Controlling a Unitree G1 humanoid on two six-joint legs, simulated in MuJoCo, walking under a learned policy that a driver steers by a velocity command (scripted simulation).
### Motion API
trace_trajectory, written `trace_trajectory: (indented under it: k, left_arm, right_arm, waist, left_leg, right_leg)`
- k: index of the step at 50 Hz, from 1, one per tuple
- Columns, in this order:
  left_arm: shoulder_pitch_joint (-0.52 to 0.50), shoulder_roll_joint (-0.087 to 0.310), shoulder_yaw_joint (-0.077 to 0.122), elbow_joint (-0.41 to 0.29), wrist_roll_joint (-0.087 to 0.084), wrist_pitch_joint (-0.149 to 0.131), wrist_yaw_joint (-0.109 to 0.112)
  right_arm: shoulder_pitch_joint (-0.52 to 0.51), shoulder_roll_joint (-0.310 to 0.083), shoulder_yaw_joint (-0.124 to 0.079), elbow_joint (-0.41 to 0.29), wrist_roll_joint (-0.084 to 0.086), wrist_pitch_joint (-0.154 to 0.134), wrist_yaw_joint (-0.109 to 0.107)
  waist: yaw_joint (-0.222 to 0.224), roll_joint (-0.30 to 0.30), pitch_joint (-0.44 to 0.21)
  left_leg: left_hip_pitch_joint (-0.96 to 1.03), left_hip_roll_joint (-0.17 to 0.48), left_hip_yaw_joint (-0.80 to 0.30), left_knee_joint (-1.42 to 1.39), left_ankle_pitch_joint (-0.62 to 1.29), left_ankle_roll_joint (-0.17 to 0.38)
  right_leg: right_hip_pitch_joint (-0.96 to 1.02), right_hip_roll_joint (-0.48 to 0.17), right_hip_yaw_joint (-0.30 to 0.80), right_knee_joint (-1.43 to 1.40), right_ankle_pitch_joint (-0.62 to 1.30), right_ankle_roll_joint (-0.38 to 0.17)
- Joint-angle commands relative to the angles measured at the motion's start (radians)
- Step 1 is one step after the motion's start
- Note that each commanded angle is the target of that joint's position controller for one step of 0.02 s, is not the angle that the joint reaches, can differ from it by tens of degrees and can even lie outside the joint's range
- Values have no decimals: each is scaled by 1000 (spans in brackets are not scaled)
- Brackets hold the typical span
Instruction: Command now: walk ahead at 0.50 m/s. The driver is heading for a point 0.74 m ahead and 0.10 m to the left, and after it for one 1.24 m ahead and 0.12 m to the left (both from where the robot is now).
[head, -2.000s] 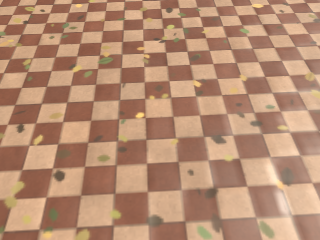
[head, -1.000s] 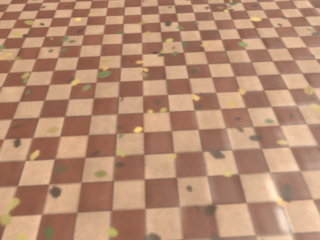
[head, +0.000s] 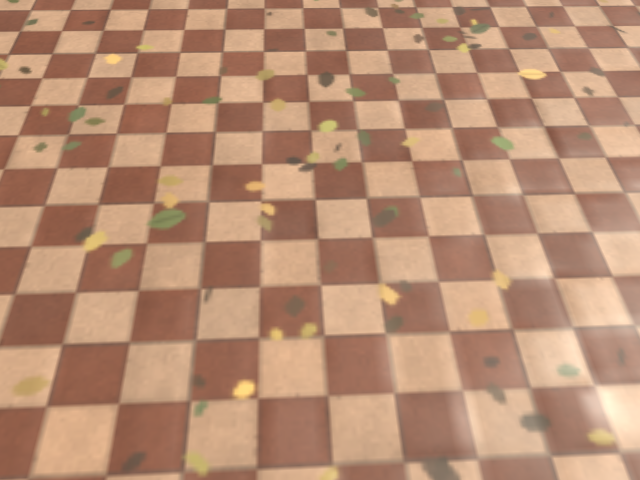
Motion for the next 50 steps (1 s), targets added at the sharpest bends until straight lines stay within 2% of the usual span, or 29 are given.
trace_trajectory:
  k: [1,4,7,10,12,13,14,15,16,17,18,19,21,22,24,27,31,34,37,40,41,42,43,44,45,46,47,48,50]
  left_arm:
    - [-39,31,0,-57,-5,6,-8]
    - [-144,17,-11,-92,-15,1,-9]
    - [-219,21,-14,-118,-18,-4,-7]
    - [-244,37,-9,-140,-17,-15,-5]
    - [-158,55,2,-120,-16,-25,4]
    - [-44,72,13,-83,-14,-31,11]
    - [129,95,28,-25,-5,-41,19]
    - [305,177,51,10,22,-47,30]
    - [326,254,70,15,24,-41,22]
    - [227,205,61,1,-12,-28,14]
    - [121,144,42,-16,-22,-30,12]
    - [81,93,28,-16,-18,-38,8]
    - [90,38,9,12,-21,-51,17]
    - [121,36,6,26,-22,-58,21]
    - [169,68,9,44,-26,-70,25]
    - [220,92,11,53,-23,-72,26]
    - [276,77,1,61,-20,-74,30]
    - [314,76,-2,72,-20,-78,39]
    - [349,83,-2,89,-15,-74,51]
    - [322,119,5,87,-13,-65,65]
    - [308,135,10,83,-10,-59,68]
    - [295,149,15,76,-9,-50,67]
    - [275,158,17,61,-15,-44,63]
    - [253,134,11,16,-21,-48,55]
    - [271,69,5,-52,-43,-57,32]
    - [160,127,13,-72,-24,-65,27]
    - [103,120,9,-99,-32,-79,22]
    - [109,116,11,-91,-31,-82,24]
    - [131,94,8,-94,3,-45,23]
  right_arm:
    - [41,-95,-6,-39,2,-14,-1]
    - [95,-96,-2,-29,2,-14,-3]
    - [146,-100,-1,-11,-2,-12,-8]
    - [151,-113,-5,0,-12,-8,-17]
    - [115,-132,-11,-3,-14,-6,-22]
    - [101,-143,-14,-3,-15,-3,-22]
    - [81,-142,-14,-9,-9,1,-20]
    - [81,-108,-3,-41,3,1,-16]
    - [210,-13,9,-49,41,4,-2]
    - [120,-106,-13,-50,16,9,-5]
    - [25,-110,-17,-83,10,4,-1]
    - [-14,-93,-15,-90,7,1,1]
    - [7,-59,-13,-81,-20,24,9]
    - [13,-47,-13,-80,-23,35,15]
    - [-20,-43,-14,-93,-27,51,23]
    - [-142,-56,-13,-133,-21,65,30]
    - [-281,-53,-5,-181,-6,62,36]
    - [-364,-41,6,-211,-6,59,39]
    - [-426,-42,10,-244,-11,54,42]
    - [-372,-63,-2,-244,-15,50,37]
    - [-306,-78,-11,-227,-16,49,33]
    - [-205,-99,-24,-198,-18,46,31]
    - [-66,-133,-42,-157,-29,40,27]
    - [62,-225,-73,-141,-41,39,16]
    - [15,-296,-89,-163,-25,52,17]
    - [-12,-273,-83,-159,-1,64,16]
    - [-69,-229,-71,-166,3,64,11]
    - [-108,-178,-58,-166,1,60,10]
    - [-144,-144,-43,-173,11,44,0]
  waist:
    - [16,75,60]
    - [-15,88,65]
    - [-40,98,71]
    - [-30,101,78]
    - [20,113,33]
    - [68,112,-25]
    - [140,85,-113]
    - [191,-2,-238]
    - [122,-227,-342]
    - [101,-50,-265]
    - [71,-16,-119]
    - [48,26,-55]
    - [-4,-2,-26]
    - [-11,-10,-27]
    - [-21,-11,-13]
    - [-1,-16,27]
    - [31,-24,59]
    - [53,-31,71]
    - [68,-28,84]
    - [25,-56,34]
    - [-5,-70,-7]
    - [-45,-74,-64]
    - [-112,-52,-133]
    - [-164,53,-236]
    - [-76,283,-300]
    - [-84,90,-224]
    - [-61,57,-120]
    - [-14,-22,-47]
    - [43,-6,-31]
  left_leg:
    - [-21,264,-187,-167,258,92]
    - [27,252,-148,-157,352,75]
    - [122,271,-137,-132,415,79]
    - [215,308,-133,-75,534,84]
    - [229,311,-110,43,785,63]
    - [226,300,-98,174,873,51]
    - [145,263,-68,371,807,32]
    - [-70,210,-35,672,454,14]
    - [-426,7,-37,1036,-339,-24]
    - [-514,62,-177,1095,-290,-5]
    - [-542,106,-171,1056,-190,-3]
    - [-511,138,-167,1001,-130,-6]
    - [-420,173,-160,912,-96,-23]
    - [-400,173,-151,890,-91,-33]
    - [-433,180,-130,850,-67,-50]
    - [-542,198,-116,764,34,-70]
    - [-585,172,-112,587,157,-69]
    - [-565,153,-62,460,206,-52]
    - [-557,133,-14,371,163,-21]
    - [-446,65,42,331,36,35]
    - [-375,31,58,326,-15,59]
    - [-269,0,63,296,-38,85]
    - [-70,2,20,216,-6,120]
    - [163,213,-257,191,-67,193]
    - [393,460,-843,45,-13,365]
    - [345,422,-762,10,-28,329]
    - [226,400,-637,-8,21,289]
    - [99,355,-549,-33,138,242]
    - [-33,266,-421,-49,266,192]
  right_leg:
    - [-75,-14,-30,-122,109,25]
    - [-51,13,-66,-284,183,26]
    - [-53,38,-86,-379,192,6]
    - [-38,58,-88,-443,118,-31]
    - [101,107,-107,-481,38,-67]
    - [226,140,-117,-512,21,-88]
    - [441,140,-109,-569,72,-113]
    - [704,-73,122,-572,2,-165]
    - [934,-339,634,-700,-50,-317]
    - [841,-282,637,-759,-146,-278]
    - [689,-252,471,-782,-123,-241]
    - [578,-208,371,-815,-10,-211]
    - [460,-134,225,-847,114,-159]
    - [444,-122,198,-854,163,-155]
    - [441,-107,151,-871,227,-158]
    - [468,-97,89,-912,226,-143]
    - [516,-78,-11,-924,300,-98]
    - [573,-90,-73,-920,385,-84]
    - [670,-119,-119,-873,503,-83]
    - [742,-140,-169,-713,890,-74]
    - [754,-144,-183,-605,1009,-73]
    - [741,-144,-193,-450,1028,-71]
    - [634,-129,-211,-233,897,-54]
    - [405,-83,-224,98,498,-27]
    - [-15,172,-126,446,-349,24]
    - [-137,98,43,452,-265,6]
    - [-155,55,45,385,-174,4]
    - [-101,22,40,288,-130,10]
    - [11,-8,43,176,-119,42]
